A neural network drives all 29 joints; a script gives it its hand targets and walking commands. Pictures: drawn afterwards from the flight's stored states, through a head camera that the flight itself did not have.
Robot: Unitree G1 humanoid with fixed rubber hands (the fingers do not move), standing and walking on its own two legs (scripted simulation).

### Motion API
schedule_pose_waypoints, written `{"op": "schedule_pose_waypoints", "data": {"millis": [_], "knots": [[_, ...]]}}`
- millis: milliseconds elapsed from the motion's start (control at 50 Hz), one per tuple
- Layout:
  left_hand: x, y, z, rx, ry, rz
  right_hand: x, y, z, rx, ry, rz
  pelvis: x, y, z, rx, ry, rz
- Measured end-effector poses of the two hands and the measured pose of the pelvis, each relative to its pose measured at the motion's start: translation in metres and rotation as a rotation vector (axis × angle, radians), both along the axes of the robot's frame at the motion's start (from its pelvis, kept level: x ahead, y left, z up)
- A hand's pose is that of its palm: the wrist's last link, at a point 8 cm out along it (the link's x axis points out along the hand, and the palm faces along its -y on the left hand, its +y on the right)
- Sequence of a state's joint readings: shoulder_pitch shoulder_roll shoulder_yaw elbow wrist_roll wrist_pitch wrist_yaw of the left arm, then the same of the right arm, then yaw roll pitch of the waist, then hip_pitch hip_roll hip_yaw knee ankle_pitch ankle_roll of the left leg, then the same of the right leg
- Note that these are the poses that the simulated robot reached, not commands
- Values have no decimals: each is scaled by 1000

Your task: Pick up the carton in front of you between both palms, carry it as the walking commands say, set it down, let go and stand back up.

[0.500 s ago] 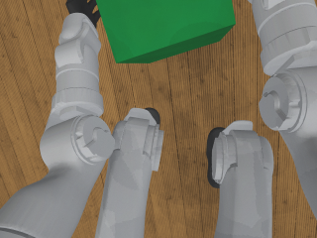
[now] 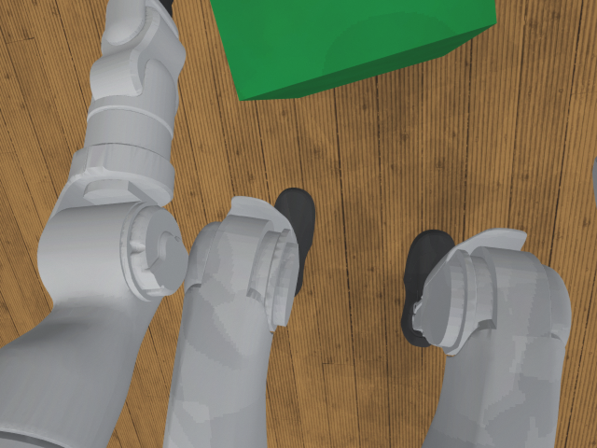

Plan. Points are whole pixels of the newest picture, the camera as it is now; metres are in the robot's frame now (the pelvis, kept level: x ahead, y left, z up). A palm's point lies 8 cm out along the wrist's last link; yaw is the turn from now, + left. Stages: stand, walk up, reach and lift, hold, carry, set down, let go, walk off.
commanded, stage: set down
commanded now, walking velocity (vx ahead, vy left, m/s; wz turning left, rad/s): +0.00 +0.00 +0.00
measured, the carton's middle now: out of the picture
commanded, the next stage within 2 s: let go in 0.94 s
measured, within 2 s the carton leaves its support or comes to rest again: neither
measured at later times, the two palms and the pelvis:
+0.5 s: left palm out of the picture +0.51 +0.22 +0.00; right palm out of the picture +0.62 -0.15 +0.00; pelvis +0.00 +0.00 +0.11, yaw -1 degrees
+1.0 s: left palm out of the picture +0.50 +0.22 +0.15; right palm out of the picture +0.62 -0.16 +0.15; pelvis +0.03 -0.01 +0.25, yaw -2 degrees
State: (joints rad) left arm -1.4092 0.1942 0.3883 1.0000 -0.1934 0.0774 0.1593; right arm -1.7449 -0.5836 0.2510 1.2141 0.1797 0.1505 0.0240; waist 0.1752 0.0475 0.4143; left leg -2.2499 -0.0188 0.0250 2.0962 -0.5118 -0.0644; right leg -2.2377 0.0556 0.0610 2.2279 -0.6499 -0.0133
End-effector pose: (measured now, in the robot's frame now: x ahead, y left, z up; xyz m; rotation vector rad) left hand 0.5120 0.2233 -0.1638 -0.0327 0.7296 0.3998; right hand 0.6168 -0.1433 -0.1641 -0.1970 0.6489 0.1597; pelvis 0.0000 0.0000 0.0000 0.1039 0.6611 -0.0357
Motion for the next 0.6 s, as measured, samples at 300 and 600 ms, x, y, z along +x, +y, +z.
{"op": "schedule_pose_waypoints", "data": {"millis": [300, 600], "knots": [[-7, -4, 107, -14, -70, 35, 2, 4, 115, -19, 17, -22, -2, 5, 65, -31, 74, 25], [-3, -6, 191, 9, -83, 33, 6, -8, 193, -19, 4, -5, 9, 2, 137, -30, 165, 14]]}}
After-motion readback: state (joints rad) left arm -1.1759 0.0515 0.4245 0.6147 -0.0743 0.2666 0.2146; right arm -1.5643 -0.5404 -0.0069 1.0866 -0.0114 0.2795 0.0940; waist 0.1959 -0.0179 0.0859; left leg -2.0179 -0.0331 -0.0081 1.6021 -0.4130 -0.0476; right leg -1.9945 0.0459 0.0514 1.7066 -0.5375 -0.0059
